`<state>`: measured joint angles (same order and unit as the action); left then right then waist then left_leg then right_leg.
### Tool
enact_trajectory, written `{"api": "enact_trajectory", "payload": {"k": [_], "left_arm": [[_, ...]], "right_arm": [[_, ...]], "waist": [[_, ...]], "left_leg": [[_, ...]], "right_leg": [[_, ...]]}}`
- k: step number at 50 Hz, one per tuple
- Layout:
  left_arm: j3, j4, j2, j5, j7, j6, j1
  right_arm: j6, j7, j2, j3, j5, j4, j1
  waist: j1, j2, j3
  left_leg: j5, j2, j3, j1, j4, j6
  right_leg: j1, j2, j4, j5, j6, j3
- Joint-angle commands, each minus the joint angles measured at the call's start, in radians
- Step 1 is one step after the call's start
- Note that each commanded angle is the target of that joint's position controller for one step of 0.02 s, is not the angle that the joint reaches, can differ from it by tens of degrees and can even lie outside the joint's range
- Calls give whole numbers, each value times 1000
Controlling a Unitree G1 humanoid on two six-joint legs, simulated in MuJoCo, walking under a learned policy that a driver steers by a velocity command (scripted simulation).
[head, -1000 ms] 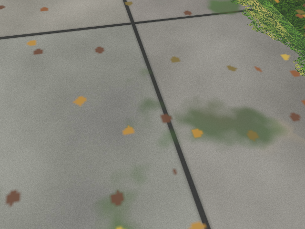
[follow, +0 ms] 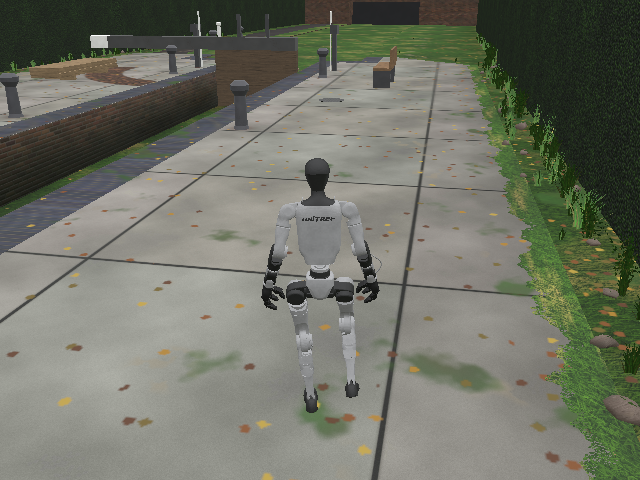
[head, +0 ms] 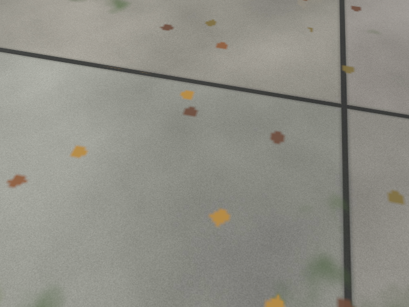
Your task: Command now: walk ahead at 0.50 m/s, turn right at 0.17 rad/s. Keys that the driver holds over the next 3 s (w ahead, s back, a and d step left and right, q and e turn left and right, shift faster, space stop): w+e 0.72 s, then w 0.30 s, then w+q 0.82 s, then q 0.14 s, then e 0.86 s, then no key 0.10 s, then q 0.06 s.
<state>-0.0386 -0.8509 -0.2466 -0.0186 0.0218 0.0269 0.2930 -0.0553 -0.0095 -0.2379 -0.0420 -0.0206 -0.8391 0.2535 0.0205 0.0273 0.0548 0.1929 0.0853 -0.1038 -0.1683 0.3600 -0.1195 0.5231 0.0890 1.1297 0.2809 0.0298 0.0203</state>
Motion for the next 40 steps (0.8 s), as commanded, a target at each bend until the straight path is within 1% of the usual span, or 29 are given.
{"api": "enact_trajectory", "payload": {"k": [1,4,7,10,12,14,15,16,17,18,19,20,21,22,23,24,25,26,27,29,31,33,36,38,39,40], "left_arm": [[-25,11,-68,1,11,-15,53],[-27,32,-63,0,14,-13,-43],[-16,53,-43,-4,21,-7,-126],[-2,89,-25,-10,30,-5,-221],[3,109,-22,-11,35,-3,-256],[-2,108,-34,-11,32,-5,-224],[-7,100,-45,-13,28,-7,-184],[-15,82,-63,-14,23,-6,-112],[-30,54,-91,-17,18,-1,-11],[-52,11,-133,-29,8,7,140],[-87,4,-246,-33,-9,2,200],[-97,20,-289,-5,-5,-3,153],[-91,12,-249,18,-10,-8,115],[-78,14,-199,19,-14,-8,65],[-66,18,-155,14,-16,-5,19],[-58,21,-135,20,-21,1,-9],[-53,24,-128,21,-21,11,-19],[-54,23,-135,23,-18,22,-8],[-58,18,-154,23,-17,30,3],[-64,15,-175,21,-16,34,36],[-64,9,-175,21,-16,31,79],[-66,6,-176,21,-17,28,117],[-68,3,-183,14,-23,24,166],[-66,2,-183,7,-29,24,179],[-65,2,-183,5,-33,26,177],[-63,4,-186,4,-37,30,163]], "right_arm": [[-36,5,-118,-28,3,18,51],[-41,9,-104,-22,5,-5,86],[-45,16,-96,-15,6,-25,105],[-42,30,-97,-11,5,-59,161],[-36,38,-107,-10,1,-81,190],[-29,47,-134,-13,-2,-88,181],[-24,53,-151,-16,-3,-90,172],[-17,57,-169,-20,-7,-88,156],[-9,56,-182,-24,-9,-80,143],[-7,50,-190,-25,-3,-62,106],[-17,35,-107,-7,6,-13,127],[-26,20,-107,-10,8,42,103],[-38,15,-127,-10,-5,57,9],[-51,10,-128,-7,7,69,-2],[-50,11,-127,-10,5,58,10],[-32,11,-121,-8,-13,56,24],[-11,7,-109,-5,-26,52,48],[6,4,-101,-4,-32,56,49],[16,1,-93,-2,-31,65,40],[24,-3,-91,-1,-28,97,-34],[25,-4,-93,0,-25,130,-126],[24,-7,-91,4,-21,154,-197],[16,-11,-94,11,-14,187,-288],[6,-14,-97,15,-11,201,-318],[2,-15,-103,15,-10,205,-319],[-3,-15,-112,13,-11,200,-291]], "waist": [[-4,-79,-10],[-27,-81,25],[-42,-82,41],[-70,-79,61],[-75,-80,61],[-46,-105,22],[-24,-124,-7],[12,-138,-49],[58,-137,-108],[143,-91,-178],[126,90,-266],[81,157,-321],[86,9,-193],[48,-29,-92],[-2,-84,-26],[-33,-81,-7],[-51,-55,-22],[-56,-44,-34],[-60,-31,-36],[-41,-10,-22],[-5,12,-7],[29,30,-13],[67,38,-18],[78,43,-18],[73,48,-17],[54,51,-19]], "left_leg": [[-328,-280,140,47,-224,-34],[-334,-270,78,95,-247,-7],[-398,-267,15,134,-247,5],[-512,-288,-29,213,-228,11],[-641,-304,-57,276,-181,18],[-926,-316,-88,318,-75,32],[-1065,-323,-100,334,3,37],[-1144,-331,-109,329,121,36],[-1105,-336,-110,285,286,28],[-891,-310,-124,141,537,37],[-197,-195,-130,-186,898,71],[358,-8,54,-499,1139,96],[243,-102,171,-593,1105,85],[159,-139,157,-569,1016,87],[131,-169,149,-514,922,95],[125,-183,147,-456,867,115],[116,-192,143,-404,823,132],[113,-189,129,-390,798,146],[96,-188,117,-390,761,159],[24,-191,99,-424,667,177],[-54,-186,93,-470,559,187],[-121,-171,96,-490,463,187],[-163,-142,101,-506,353,178],[-171,-127,95,-485,281,158],[-166,-122,100,-452,245,143],[-153,-116,105,-392,207,124]], "right_leg": [[78,7,-33,-111,1,36],[166,-6,-138,-215,-3,35],[166,-18,-283,-298,-1,-13],[164,-30,-407,-305,18,-86],[144,-53,-471,-262,44,-128],[55,-108,-500,-173,84,-173],[1,-139,-499,-116,108,-190],[-81,-168,-507,-62,134,-195],[-207,-188,-543,-28,166,-175],[-430,-163,-646,-47,214,-97],[-706,105,-665,-17,319,275],[-843,265,-802,-113,458,756],[-751,232,-835,-105,412,600],[-607,203,-866,-152,364,490],[-493,148,-889,-244,311,400],[-414,98,-901,-323,286,328],[-372,66,-910,-370,272,281],[-356,45,-910,-432,272,258],[-337,29,-915,-461,271,236],[-325,4,-928,-458,253,223],[-353,-11,-927,-449,228,232],[-404,-17,-909,-453,207,245],[-488,-4,-870,-494,201,280],[-534,16,-848,-537,194,289],[-546,31,-837,-557,183,298],[-545,44,-824,-579,167,305]]}}
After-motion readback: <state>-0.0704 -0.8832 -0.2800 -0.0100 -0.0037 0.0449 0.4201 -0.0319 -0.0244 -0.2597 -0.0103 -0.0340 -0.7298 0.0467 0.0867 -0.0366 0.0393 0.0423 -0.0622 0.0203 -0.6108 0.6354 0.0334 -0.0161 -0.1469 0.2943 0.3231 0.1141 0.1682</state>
